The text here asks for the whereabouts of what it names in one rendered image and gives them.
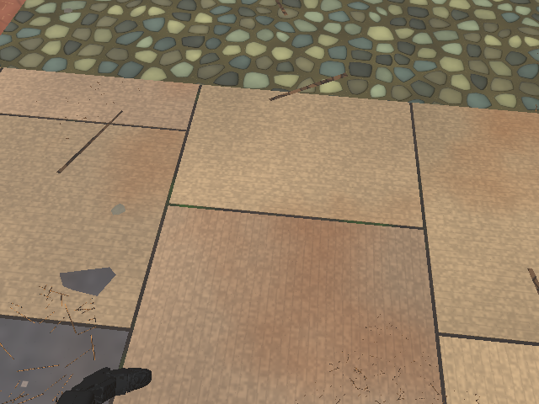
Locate robot left hand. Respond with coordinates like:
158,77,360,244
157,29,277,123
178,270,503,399
56,367,152,404

